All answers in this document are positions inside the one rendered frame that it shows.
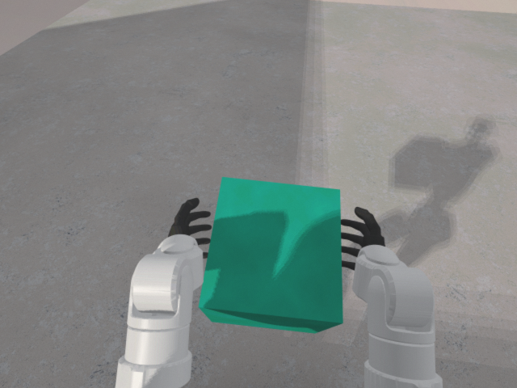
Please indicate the right robot hand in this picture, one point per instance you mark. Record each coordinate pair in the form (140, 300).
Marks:
(370, 230)

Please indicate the left robot hand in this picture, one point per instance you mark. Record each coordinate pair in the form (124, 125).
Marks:
(183, 219)

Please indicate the left robot forearm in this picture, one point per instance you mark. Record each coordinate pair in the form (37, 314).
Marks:
(159, 316)

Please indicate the right robot forearm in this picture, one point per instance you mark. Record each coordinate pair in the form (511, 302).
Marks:
(401, 321)

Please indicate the carton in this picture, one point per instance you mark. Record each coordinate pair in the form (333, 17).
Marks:
(275, 257)

